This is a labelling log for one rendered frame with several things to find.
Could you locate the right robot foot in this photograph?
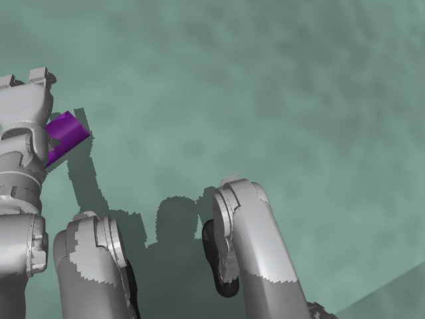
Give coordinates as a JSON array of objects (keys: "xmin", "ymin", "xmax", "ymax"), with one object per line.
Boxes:
[{"xmin": 202, "ymin": 219, "xmax": 239, "ymax": 298}]

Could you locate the left robot arm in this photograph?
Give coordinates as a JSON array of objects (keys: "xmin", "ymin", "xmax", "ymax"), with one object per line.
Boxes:
[{"xmin": 0, "ymin": 122, "xmax": 48, "ymax": 319}]

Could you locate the right robot hand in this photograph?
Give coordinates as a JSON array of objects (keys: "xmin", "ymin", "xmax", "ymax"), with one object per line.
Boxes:
[{"xmin": 307, "ymin": 302, "xmax": 338, "ymax": 319}]

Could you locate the left robot foot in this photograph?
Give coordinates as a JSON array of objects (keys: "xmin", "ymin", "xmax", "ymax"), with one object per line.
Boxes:
[{"xmin": 125, "ymin": 259, "xmax": 141, "ymax": 319}]

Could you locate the can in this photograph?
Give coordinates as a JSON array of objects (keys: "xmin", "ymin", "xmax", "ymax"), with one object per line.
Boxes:
[{"xmin": 45, "ymin": 111, "xmax": 90, "ymax": 169}]

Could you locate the left robot hand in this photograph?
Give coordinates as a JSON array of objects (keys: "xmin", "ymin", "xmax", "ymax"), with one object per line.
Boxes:
[{"xmin": 0, "ymin": 67, "xmax": 60, "ymax": 152}]

